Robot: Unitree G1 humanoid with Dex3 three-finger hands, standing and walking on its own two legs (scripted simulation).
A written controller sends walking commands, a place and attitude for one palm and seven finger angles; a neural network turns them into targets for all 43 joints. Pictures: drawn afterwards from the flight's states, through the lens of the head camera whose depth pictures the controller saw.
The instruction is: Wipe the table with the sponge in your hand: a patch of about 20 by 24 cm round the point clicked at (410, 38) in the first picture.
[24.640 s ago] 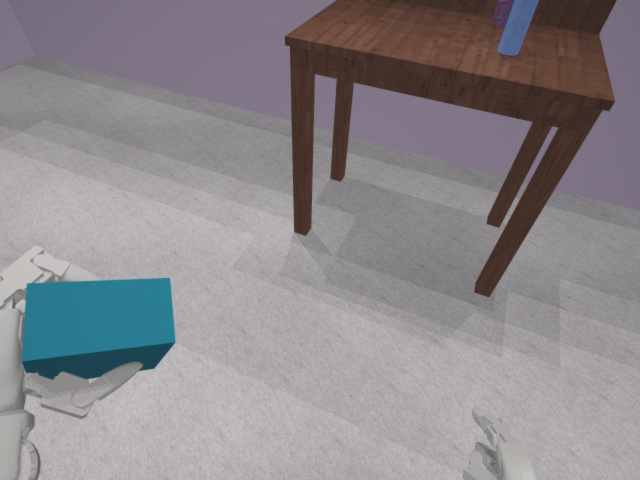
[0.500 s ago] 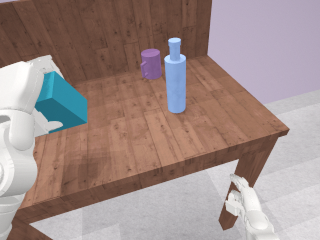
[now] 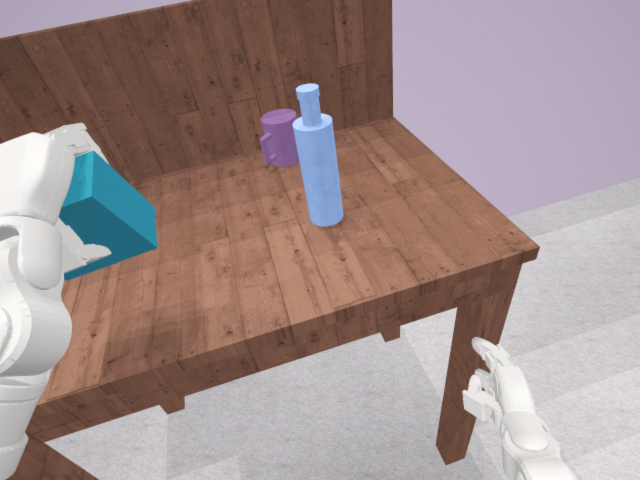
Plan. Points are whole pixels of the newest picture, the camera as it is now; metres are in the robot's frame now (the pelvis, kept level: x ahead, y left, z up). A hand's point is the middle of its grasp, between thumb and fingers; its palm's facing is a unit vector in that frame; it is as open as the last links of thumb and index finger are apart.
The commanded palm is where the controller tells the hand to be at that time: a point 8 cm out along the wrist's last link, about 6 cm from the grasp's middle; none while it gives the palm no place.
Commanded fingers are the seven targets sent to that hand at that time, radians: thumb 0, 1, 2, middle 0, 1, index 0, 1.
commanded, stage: move the sponge above the wiping area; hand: left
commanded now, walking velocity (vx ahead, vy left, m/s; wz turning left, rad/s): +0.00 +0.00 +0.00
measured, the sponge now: (90, 228) +0.26 +0.31 +0.24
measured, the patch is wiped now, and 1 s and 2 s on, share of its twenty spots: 0.00 0.00 0.00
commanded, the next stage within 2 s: none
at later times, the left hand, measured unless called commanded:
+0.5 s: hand (70, 220) +0.26 +0.32 +0.25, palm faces +0.39 -0.07 -0.92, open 10.3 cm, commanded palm +0.20 +0.30 +0.30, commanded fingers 0.00 0.10 1.30 -1.20 -1.60 -1.20 -1.60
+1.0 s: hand (98, 239) +0.27 +0.31 +0.22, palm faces +0.33 -0.18 -0.93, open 10.3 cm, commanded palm +0.21 +0.30 +0.28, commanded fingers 0.00 0.10 1.30 -1.20 -1.60 -1.20 -1.60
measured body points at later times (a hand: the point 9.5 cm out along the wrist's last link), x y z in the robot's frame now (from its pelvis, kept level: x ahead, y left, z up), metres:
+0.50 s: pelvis +0.00 +0.03 +0.00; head -0.02 -0.04 +0.45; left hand +0.24 +0.32 +0.30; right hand +0.28 -0.15 -0.07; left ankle +0.04 +0.15 -0.73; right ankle +0.06 -0.06 -0.73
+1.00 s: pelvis +0.01 +0.04 +0.01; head -0.01 -0.01 +0.45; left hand +0.25 +0.32 +0.27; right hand +0.29 -0.13 -0.05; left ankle +0.04 +0.15 -0.73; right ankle +0.06 -0.06 -0.73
